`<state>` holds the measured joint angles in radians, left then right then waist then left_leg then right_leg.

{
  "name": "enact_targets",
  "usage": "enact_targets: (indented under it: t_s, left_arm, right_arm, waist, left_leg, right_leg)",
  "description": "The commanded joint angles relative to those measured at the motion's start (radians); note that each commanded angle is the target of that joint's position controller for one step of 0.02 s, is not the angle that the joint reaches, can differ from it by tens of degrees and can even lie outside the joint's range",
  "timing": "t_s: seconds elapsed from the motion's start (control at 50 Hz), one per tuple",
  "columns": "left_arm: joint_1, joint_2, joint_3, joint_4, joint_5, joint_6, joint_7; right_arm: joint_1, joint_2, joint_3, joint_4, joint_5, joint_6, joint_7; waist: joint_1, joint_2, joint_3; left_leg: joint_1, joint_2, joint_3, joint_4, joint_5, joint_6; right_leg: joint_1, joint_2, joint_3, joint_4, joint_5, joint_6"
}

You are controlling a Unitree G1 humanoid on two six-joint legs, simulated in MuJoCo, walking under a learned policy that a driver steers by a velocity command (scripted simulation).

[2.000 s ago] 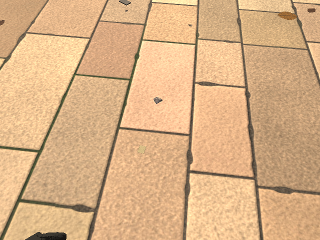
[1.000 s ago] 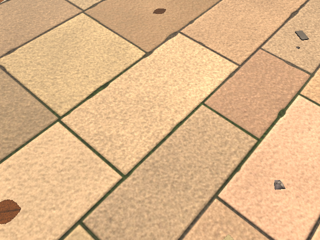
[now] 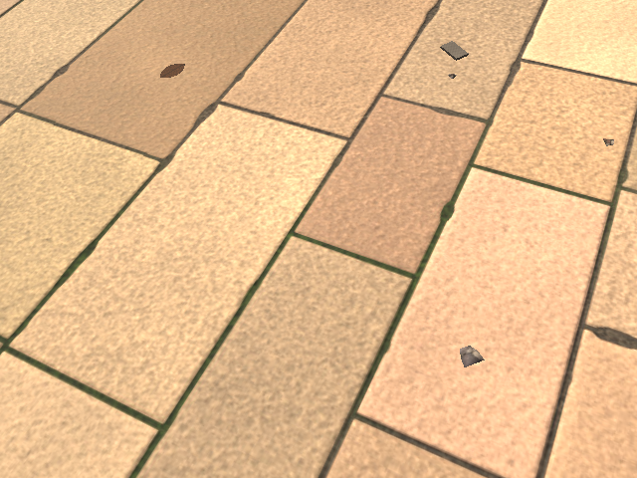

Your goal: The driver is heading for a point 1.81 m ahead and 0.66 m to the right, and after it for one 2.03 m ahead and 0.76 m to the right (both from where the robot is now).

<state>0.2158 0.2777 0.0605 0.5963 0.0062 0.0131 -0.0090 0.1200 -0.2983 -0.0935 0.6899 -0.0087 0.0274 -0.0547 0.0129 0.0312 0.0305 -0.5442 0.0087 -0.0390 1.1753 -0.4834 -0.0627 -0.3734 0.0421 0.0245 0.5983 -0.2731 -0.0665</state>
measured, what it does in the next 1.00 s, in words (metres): steps on the spot, turning right: left foot, then right foot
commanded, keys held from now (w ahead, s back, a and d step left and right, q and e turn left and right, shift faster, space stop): e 0.68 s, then no key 0.32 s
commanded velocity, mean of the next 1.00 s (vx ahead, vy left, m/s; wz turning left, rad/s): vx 0.00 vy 0.00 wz -0.50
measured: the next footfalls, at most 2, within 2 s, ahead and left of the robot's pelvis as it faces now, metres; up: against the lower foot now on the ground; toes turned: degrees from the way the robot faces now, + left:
left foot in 0.42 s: +0.09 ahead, +0.13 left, +0.00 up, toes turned -22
right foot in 0.82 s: -0.02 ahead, -0.13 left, +0.00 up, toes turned -29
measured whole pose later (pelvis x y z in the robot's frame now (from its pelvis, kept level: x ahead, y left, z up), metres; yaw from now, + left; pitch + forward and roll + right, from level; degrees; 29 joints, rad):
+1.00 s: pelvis -0.01 -0.02 +0.01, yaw -30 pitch +1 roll +1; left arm 0.16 0.25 0.03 0.59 0.02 0.01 0.00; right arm 0.17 -0.33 -0.07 0.78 0.00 0.03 -0.03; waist -0.02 0.04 0.05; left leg -0.44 0.06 -0.01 0.99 -0.45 -0.09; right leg -0.26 0.03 0.02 0.48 -0.24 -0.04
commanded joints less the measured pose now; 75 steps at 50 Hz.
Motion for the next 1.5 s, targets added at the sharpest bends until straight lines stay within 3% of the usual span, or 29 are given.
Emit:
enact_targets:
  t_s: [0.02, 0.22, 0.38, 0.4, 0.42, 0.44, 0.46, 0.48, 0.52, 0.6, 0.66, 0.74, 0.8, 0.82, 0.84, 0.86, 0.88, 0.9, 0.94, 1.02, 1.14, 1.2, 1.22, 1.24, 1.28, 1.32, 1.36, 1.42, 1.5]
  left_arm:
    - [-0.054, 0.173, 0.046, -0.090, -0.009, -0.010, 0.028]
    - [-0.021, 0.187, 0.060, -0.095, -0.009, 0.016, 0.049]
    - [-0.067, 0.192, 0.065, -0.111, -0.029, 0.035, 0.037]
    - [-0.072, 0.183, 0.061, -0.113, -0.036, 0.037, 0.039]
    - [-0.036, 0.145, 0.051, -0.112, -0.031, 0.036, 0.038]
    - [0.003, 0.125, 0.045, -0.131, -0.037, 0.029, 0.035]
    - [0.003, 0.214, 0.074, -0.116, -0.018, 0.018, 0.035]
    - [0.018, 0.251, 0.090, -0.093, -0.019, 0.018, 0.031]
    - [0.035, 0.209, 0.084, -0.061, -0.020, 0.036, 0.032]
    - [-0.040, 0.134, 0.051, -0.094, -0.035, 0.039, 0.023]
    - [-0.076, 0.113, 0.036, -0.115, -0.026, 0.037, 0.015]
    - [-0.062, 0.115, 0.030, -0.117, -0.021, 0.037, 0.007]
    - [0.030, 0.113, 0.037, -0.079, -0.017, 0.038, 0.005]
    - [0.043, 0.138, 0.042, -0.077, -0.014, 0.037, 0.011]
    - [0.070, 0.214, 0.055, -0.094, -0.009, 0.035, 0.025]
    - [0.036, 0.227, 0.046, -0.104, 0.025, 0.020, 0.020]
    - [0.036, 0.175, 0.034, -0.102, 0.031, 0.001, 0.012]
    - [0.003, 0.149, 0.022, -0.083, 0.029, -0.011, 0.009]
    - [-0.069, 0.152, 0.022, -0.078, 0.006, -0.018, 0.013]
    - [-0.103, 0.094, 0.002, -0.058, 0.010, -0.019, 0.021]
    - [-0.091, 0.090, -0.002, -0.004, 0.001, -0.010, 0.016]
    - [-0.065, 0.108, 0.001, 0.023, 0.000, -0.013, 0.015]
    - [-0.078, 0.084, -0.004, 0.000, 0.005, -0.018, 0.013]
    - [-0.118, 0.081, -0.006, -0.008, 0.000, -0.030, 0.013]
    - [-0.150, 0.067, 0.002, -0.024, -0.032, -0.057, 0.012]
    - [-0.163, 0.090, 0.015, -0.034, -0.040, -0.076, 0.004]
    - [-0.164, 0.065, 0.007, -0.030, -0.035, -0.091, -0.012]
    - [-0.153, 0.030, -0.004, -0.012, -0.022, -0.098, -0.035]
    - [0.076, 0.090, 0.029, 0.067, -0.034, -0.078, -0.024]
  right_arm:
    - [-0.014, -0.085, -0.024, -0.063, -0.001, -0.014, -0.002]
    - [-0.084, -0.065, -0.008, -0.047, 0.013, -0.036, 0.016]
    - [-0.021, -0.085, -0.016, -0.021, 0.022, -0.073, 0.050]
    - [0.011, -0.097, -0.022, -0.009, 0.018, -0.074, 0.051]
    - [0.036, -0.146, -0.034, -0.009, 0.005, -0.070, 0.047]
    - [0.007, -0.228, -0.046, -0.012, -0.017, -0.057, 0.042]
    - [-0.003, -0.176, -0.038, -0.029, -0.031, -0.058, 0.041]
    - [-0.044, -0.129, -0.022, -0.047, -0.021, -0.057, 0.034]
    - [-0.086, -0.085, -0.006, -0.057, 0.005, -0.048, 0.022]
    - [-0.014, -0.112, -0.006, -0.044, -0.006, -0.025, 0.009]
    - [0.005, -0.152, -0.018, -0.040, -0.004, -0.016, 0.012]
    - [0.006, -0.188, -0.027, -0.030, 0.016, -0.014, 0.032]
    - [-0.012, -0.172, -0.015, -0.015, 0.045, -0.019, 0.039]
    - [0.047, -0.131, -0.001, 0.012, 0.040, -0.026, 0.043]
    - [0.070, -0.053, 0.029, -0.005, -0.012, -0.034, 0.052]
    - [0.003, -0.052, 0.032, -0.039, -0.013, -0.034, 0.042]
    - [-0.024, -0.130, 0.009, -0.031, 0.004, -0.026, 0.032]
    - [-0.011, -0.136, 0.002, -0.018, 0.015, -0.020, 0.032]
    - [0.025, -0.133, -0.004, 0.015, 0.008, -0.006, 0.023]
    - [0.064, -0.078, 0.013, 0.038, 0.014, -0.006, 0.027]
    - [0.071, -0.065, 0.031, 0.041, 0.011, -0.013, 0.032]
    - [0.145, -0.108, 0.025, 0.062, 0.006, -0.029, 0.032]
    - [0.158, -0.160, 0.010, 0.077, 0.014, -0.037, 0.032]
    - [0.181, -0.151, 0.008, 0.077, 0.018, -0.049, 0.034]
    - [0.212, -0.172, 0.005, 0.087, 0.004, -0.068, 0.034]
    - [0.239, -0.155, 0.008, 0.087, 0.013, -0.086, 0.028]
    - [0.226, -0.148, 0.008, 0.080, 0.030, -0.089, 0.029]
    - [0.193, -0.164, 0.003, 0.068, 0.033, -0.078, 0.039]
    - [0.185, -0.136, 0.016, 0.060, 0.034, -0.074, 0.053]
  waist:
    - [-0.028, -0.130, -0.136]
    - [0.014, -0.178, -0.108]
    - [-0.017, -0.183, -0.133]
    - [-0.034, -0.162, -0.137]
    - [-0.021, -0.052, -0.168]
    - [0.034, 0.233, -0.118]
    - [0.004, 0.213, -0.102]
    - [0.021, 0.134, -0.093]
    - [0.023, 0.088, -0.066]
    - [-0.034, 0.121, -0.055]
    - [-0.058, 0.140, -0.085]
    - [-0.054, 0.159, -0.098]
    - [0.007, 0.133, -0.103]
    - [0.007, 0.066, -0.117]
    - [-0.015, -0.182, -0.182]
    - [0.002, -0.333, -0.165]
    - [0.041, -0.230, -0.157]
    - [0.016, -0.209, -0.127]
    - [-0.008, -0.177, -0.088]
    - [-0.026, -0.169, -0.104]
    - [-0.015, -0.157, -0.099]
    - [-0.027, -0.107, -0.042]
    - [-0.017, 0.010, 0.006]
    - [-0.053, 0.074, 0.043]
    - [-0.065, 0.227, 0.107]
    - [-0.079, 0.170, 0.114]
    - [-0.076, 0.108, 0.079]
    - [-0.066, 0.134, 0.027]
    - [0.049, 0.076, -0.039]
  left_leg:
    - [-0.110, 0.004, -0.053, 0.031, 0.113, -0.012]
    - [-0.011, -0.038, -0.088, -0.358, 0.142, -0.025]
    - [0.230, -0.064, -0.067, -0.708, 0.206, 0.029]
    - [0.329, -0.034, -0.068, -0.809, 0.317, 0.047]
    - [0.464, 0.116, -0.179, -0.833, 0.389, 0.106]
    - [0.501, 0.301, -0.393, -0.858, 0.593, 0.257]
    - [0.437, 0.400, -0.474, -0.872, 0.639, 0.357]
    - [0.408, 0.368, -0.388, -0.854, 0.618, 0.338]
    - [0.406, 0.256, -0.237, -0.833, 0.554, 0.266]
    - [0.475, 0.223, -0.116, -0.843, 0.627, 0.282]
    - [0.511, 0.255, -0.079, -0.833, 0.655, 0.293]
    - [0.446, 0.275, -0.049, -0.814, 0.679, 0.290]
    - [0.396, 0.254, -0.022, -0.718, 0.623, 0.232]
    - [0.314, 0.217, 0.021, -0.653, 0.520, 0.162]
    - [0.135, 0.128, 0.112, -0.424, 0.166, 0.057]
    - [0.009, 0.046, 0.079, -0.288, -0.164, 0.007]
    - [0.015, 0.064, 0.018, -0.158, -0.176, -0.010]
    - [0.017, 0.071, -0.001, -0.120, -0.126, -0.011]
    - [0.015, 0.073, -0.006, -0.123, -0.013, -0.025]
    - [0.129, 0.063, 0.012, -0.252, 0.094, -0.041]
    - [0.296, 0.039, 0.039, -0.618, 0.163, -0.008]
    - [0.424, 0.045, 0.026, -0.676, 0.137, 0.079]
    - [0.367, 0.080, -0.033, -0.715, -0.070, 0.142]
    - [0.326, 0.127, -0.141, -0.821, -0.236, 0.197]
    - [0.348, 0.325, -0.457, -1.020, -0.332, 0.305]
    - [0.457, 0.369, -0.505, -1.027, -0.208, 0.329]
    - [0.528, 0.312, -0.368, -1.017, -0.063, 0.281]
    - [0.399, 0.199, -0.156, -0.991, 0.143, 0.238]
    - [0.204, 0.170, -0.082, -0.819, 0.202, 0.192]
  right_leg:
    - [0.197, -0.230, 0.344, -0.233, 0.384, -0.144]
    - [0.196, -0.184, 0.453, -0.260, 0.091, -0.142]
    - [0.198, -0.137, 0.548, -0.176, 0.274, -0.125]
    - [0.148, -0.105, 0.528, -0.146, 0.223, -0.091]
    - [0.037, -0.046, 0.450, -0.027, -0.003, -0.040]
    - [-0.172, 0.125, 0.221, 0.166, -0.310, 0.030]
    - [-0.227, 0.090, 0.167, 0.419, -0.377, 0.086]
    - [-0.222, 0.046, 0.155, 0.533, -0.307, 0.111]
    - [-0.247, 0.030, 0.130, 0.634, -0.193, 0.146]
    - [-0.286, -0.015, 0.036, 0.540, -0.126, 0.178]
    - [-0.219, -0.061, 0.004, 0.382, -0.141, 0.180]
    - [-0.043, -0.053, -0.052, 0.175, -0.148, 0.144]
    - [0.148, -0.017, -0.078, -0.153, 0.066, 0.076]
    - [0.284, -0.037, -0.027, -0.240, 0.205, 0.049]
    - [0.469, -0.261, 0.254, -0.240, 0.539, -0.012]
    - [0.360, -0.436, 0.419, -0.231, 0.631, -0.209]
    - [0.312, -0.405, 0.380, -0.250, 0.562, -0.253]
    - [0.278, -0.346, 0.303, -0.251, 0.491, -0.211]
    - [0.247, -0.280, 0.230, -0.254, 0.438, -0.151]
    - [0.216, -0.225, 0.149, -0.248, 0.470, -0.143]
    - [0.187, -0.228, 0.220, -0.252, 0.168, -0.151]
    - [0.011, -0.151, 0.224, -0.237, -0.375, -0.073]
    - [-0.059, -0.076, 0.128, -0.181, -0.412, -0.032]
    - [-0.087, -0.018, 0.039, -0.042, -0.367, 0.005]
    - [-0.198, 0.008, -0.051, 0.221, -0.228, 0.030]
    - [-0.361, -0.061, 0.029, 0.379, -0.281, 0.015]
    - [-0.357, -0.091, 0.009, 0.267, -0.209, 0.007]
    - [-0.066, -0.040, -0.081, 0.066, -0.078, 0.033]
    - [0.340, 0.006, -0.112, -0.090, 0.079, 0.027]
Keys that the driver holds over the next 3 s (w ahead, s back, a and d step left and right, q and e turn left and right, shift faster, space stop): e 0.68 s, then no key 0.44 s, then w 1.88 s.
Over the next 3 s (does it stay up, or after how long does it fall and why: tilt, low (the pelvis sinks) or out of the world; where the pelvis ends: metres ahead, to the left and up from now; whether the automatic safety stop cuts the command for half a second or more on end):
stays up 0.71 -0.50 0.01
